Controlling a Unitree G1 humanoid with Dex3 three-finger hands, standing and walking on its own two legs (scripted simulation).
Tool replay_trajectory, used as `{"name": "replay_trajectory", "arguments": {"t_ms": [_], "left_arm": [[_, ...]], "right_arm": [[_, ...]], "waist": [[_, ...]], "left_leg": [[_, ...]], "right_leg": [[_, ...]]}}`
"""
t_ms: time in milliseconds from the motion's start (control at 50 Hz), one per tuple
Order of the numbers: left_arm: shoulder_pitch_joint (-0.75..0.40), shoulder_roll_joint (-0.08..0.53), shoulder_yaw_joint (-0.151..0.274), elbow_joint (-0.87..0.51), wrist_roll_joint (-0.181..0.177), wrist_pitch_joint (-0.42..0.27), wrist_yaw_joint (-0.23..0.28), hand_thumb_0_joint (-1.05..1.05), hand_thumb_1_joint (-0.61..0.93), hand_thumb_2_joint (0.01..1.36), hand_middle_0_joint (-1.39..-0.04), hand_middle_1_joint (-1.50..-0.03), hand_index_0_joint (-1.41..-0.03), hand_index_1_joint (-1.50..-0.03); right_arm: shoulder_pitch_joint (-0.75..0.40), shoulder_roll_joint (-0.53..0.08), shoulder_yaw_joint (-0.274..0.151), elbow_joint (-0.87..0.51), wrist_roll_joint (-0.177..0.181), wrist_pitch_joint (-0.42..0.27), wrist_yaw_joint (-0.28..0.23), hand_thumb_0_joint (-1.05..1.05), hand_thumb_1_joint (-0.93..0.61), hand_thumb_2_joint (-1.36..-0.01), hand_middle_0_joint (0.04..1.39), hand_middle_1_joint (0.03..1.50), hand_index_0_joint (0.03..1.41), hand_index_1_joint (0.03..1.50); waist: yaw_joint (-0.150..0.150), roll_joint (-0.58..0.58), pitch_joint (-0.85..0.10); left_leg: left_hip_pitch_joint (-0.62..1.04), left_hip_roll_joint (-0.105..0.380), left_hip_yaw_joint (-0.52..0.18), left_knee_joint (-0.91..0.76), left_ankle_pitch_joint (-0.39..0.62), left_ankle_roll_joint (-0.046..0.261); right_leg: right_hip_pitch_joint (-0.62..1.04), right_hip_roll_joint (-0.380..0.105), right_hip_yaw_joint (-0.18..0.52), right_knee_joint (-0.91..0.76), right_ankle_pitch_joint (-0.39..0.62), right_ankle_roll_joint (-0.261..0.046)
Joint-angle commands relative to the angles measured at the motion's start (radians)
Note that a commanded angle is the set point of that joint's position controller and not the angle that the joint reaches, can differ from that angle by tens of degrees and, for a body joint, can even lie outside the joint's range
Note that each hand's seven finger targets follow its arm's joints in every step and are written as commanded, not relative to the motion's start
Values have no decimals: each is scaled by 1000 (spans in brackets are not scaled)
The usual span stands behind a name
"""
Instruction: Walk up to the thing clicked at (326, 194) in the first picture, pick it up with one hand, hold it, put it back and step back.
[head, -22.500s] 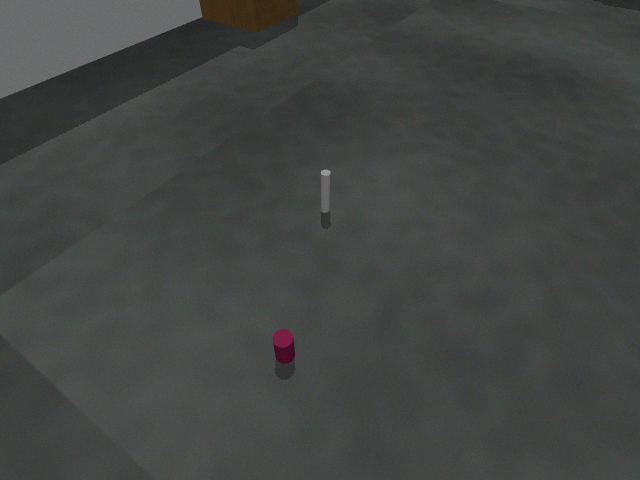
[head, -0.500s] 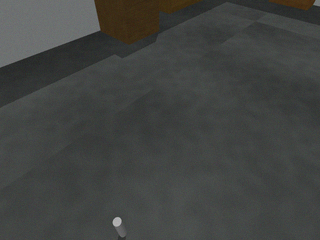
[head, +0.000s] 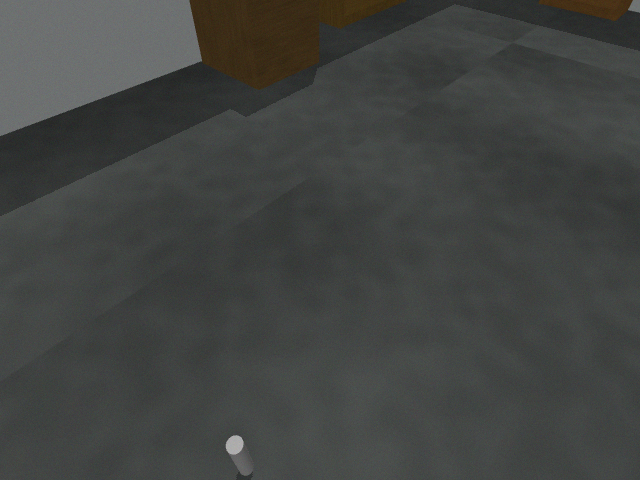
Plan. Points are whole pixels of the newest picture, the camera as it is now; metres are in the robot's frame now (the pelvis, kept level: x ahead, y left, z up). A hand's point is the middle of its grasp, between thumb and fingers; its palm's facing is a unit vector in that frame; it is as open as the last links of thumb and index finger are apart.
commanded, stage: go down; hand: left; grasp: from the side
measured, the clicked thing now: (241, 456) +0.34 +0.21 -0.68
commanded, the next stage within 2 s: none
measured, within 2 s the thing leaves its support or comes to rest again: neither
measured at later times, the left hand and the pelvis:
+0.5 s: hand out of the picture +0.14 +0.28 -0.18, palm faces +0.05 -0.94 -0.33, open 16.0 cm; pelvis -0.01 +0.01 -0.04, yaw +2 degrees
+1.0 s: hand out of the picture +0.13 +0.29 -0.20, palm faces +0.06 -0.95 -0.31, open 17.3 cm; pelvis -0.01 +0.01 -0.09, yaw +2 degrees
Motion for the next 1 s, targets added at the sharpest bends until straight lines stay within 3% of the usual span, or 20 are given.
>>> {"name": "replay_trajectory", "arguments": {"t_ms": [0,20,40,60,80,100,120,160,200,260,340,380,400,420,440,480,620,760,920,980], "left_arm": [[-457,92,69,-303,-45,-96,33,0,660,660,-120,-60,-120,-61],[-307,190,136,-148,-24,-59,37,0,580,580,-40,-55,-40,-51],[-224,204,155,-104,-13,-45,26,0,500,500,-19,-61,-17,-58],[-274,222,161,-128,9,-45,15,0,420,420,-14,-70,-19,-62],[-297,288,207,-176,26,-56,7,0,340,340,-11,-87,-14,-81],[-240,267,213,-141,45,-48,-8,0,260,260,-9,-93,-13,-86],[-143,239,214,-72,73,-32,-22,0,239,254,-12,-102,-18,-93],[-74,246,250,-138,93,-14,-35,0,125,210,-30,-100,-34,-92],[-81,223,246,-214,90,17,-31,0,-1,169,-51,-103,-52,-97],[-104,186,230,-258,78,78,-28,0,-162,119,-60,-86,-61,-81],[-106,184,232,-379,61,106,-43,0,-359,105,-64,-92,-61,-92],[-68,140,212,-411,50,110,-57,0,-436,92,-69,-102,-64,-104],[-71,171,241,-443,50,109,-58,0,-470,77,-75,-95,-69,-99],[-98,169,227,-539,48,103,-64,0,-494,80,-79,-106,-72,-110],[-55,170,239,-521,49,108,-65,0,-530,62,-81,-102,-75,-106],[-26,203,271,-603,52,108,-63,0,-552,67,-85,-107,-77,-112],[105,202,282,-761,56,176,-67,0,-553,65,-94,-106,-89,-109],[161,183,287,-820,34,237,-88,0,-593,63,-90,-99,-86,-102],[231,201,331,-898,13,213,-115,0,-526,86,-86,-103,-82,-106],[245,198,341,-916,5,194,-125,0,-506,88,-79,-92,-74,-96]], "right_arm": [[49,-66,3,-286,68,-65,-48,0,-962,-920,199,300,199,300],[72,-103,-10,-282,63,-58,-54,0,-982,-926,198,300,199,300],[82,-106,-25,-302,64,-51,-52,0,-962,-921,199,301,199,301],[98,-106,-39,-325,52,-53,-56,0,-964,-920,199,300,200,300],[116,-106,-55,-341,51,-61,-64,0,-945,-916,199,300,200,300],[121,-103,-60,-370,42,-67,-60,0,-947,-915,199,300,200,300],[146,-95,-69,-372,32,-70,-56,0,-938,-912,199,300,200,300],[146,-90,-80,-422,29,-74,-51,0,-909,-903,200,300,200,300],[134,-77,-79,-467,33,-75,-53,0,-902,-899,200,300,200,300],[102,-74,-72,-516,37,-82,-51,0,-901,-898,199,300,200,300],[107,-70,-75,-565,38,-102,-53,0,-857,-888,200,300,200,300],[129,-64,-75,-569,35,-115,-55,0,-834,-882,200,300,200,300],[150,-66,-80,-560,32,-118,-56,0,-840,-884,200,300,200,300],[129,-64,-80,-594,34,-127,-59,0,-834,-882,200,300,200,300],[134,-64,-80,-600,33,-132,-61,0,-832,-881,200,300,200,300],[136,-57,-80,-610,30,-141,-68,0,-828,-881,200,300,200,300],[130,-53,-74,-656,29,-156,-87,0,-818,-877,201,300,200,300],[121,-45,-66,-692,20,-175,-99,0,-830,-881,200,300,200,300],[123,-39,-71,-728,14,-196,-102,0,-866,-891,200,300,200,300],[119,-32,-71,-736,11,-200,-101,0,-873,-893,200,300,200,300]], "waist": [[-74,-36,-54],[-61,-56,-31],[-25,-12,-34],[-28,-19,-102],[-11,13,-189],[-18,7,-222],[-6,-13,-240],[37,24,-314],[36,54,-317],[1,33,-234],[-15,4,-241],[-27,2,-257],[-26,7,-290],[-26,41,-321],[-33,20,-320],[-20,53,-366],[-16,90,-375],[-41,80,-352],[-36,76,-427],[-30,81,-425]], "left_leg": [[-117,-42,16,54,19,43],[-148,-44,14,73,-18,42],[-182,-40,15,98,0,36],[-184,-43,11,127,20,38],[-171,-41,3,144,61,34],[-191,-47,1,182,82,34],[-228,-48,-9,216,96,34],[-229,-59,-8,243,137,27],[-236,-61,-13,234,124,21],[-294,-44,-28,261,64,19],[-357,-36,-33,328,2,24],[-375,-31,-38,369,8,24],[-383,-28,-42,393,24,23],[-374,-26,-49,408,36,21],[-393,-26,-50,432,41,24],[-406,-26,-48,474,77,22],[-449,-18,-68,526,84,17],[-532,-12,-82,591,53,21],[-598,-16,-84,686,83,28],[-631,-18,-84,708,43,27]], "right_leg": [[-161,4,-16,17,61,-12],[-178,15,-26,31,4,-19],[-197,17,-29,61,7,-28],[-198,16,-27,88,23,-30],[-178,12,-25,118,71,-30],[-179,12,-24,150,95,-29],[-191,13,-30,184,103,-30],[-166,14,-29,216,127,-34],[-178,15,-29,215,107,-35],[-280,27,-44,241,33,-36],[-361,28,-47,306,-34,-33],[-396,30,-50,354,-28,-31],[-408,30,-50,381,-11,-31],[-421,27,-51,405,-3,-33],[-429,26,-50,420,3,-30],[-447,22,-44,461,34,-29],[-504,22,-50,521,14,-31],[-594,24,-61,582,-25,-29],[-638,21,-58,661,8,-29],[-675,24,-58,685,-22,-29]]}}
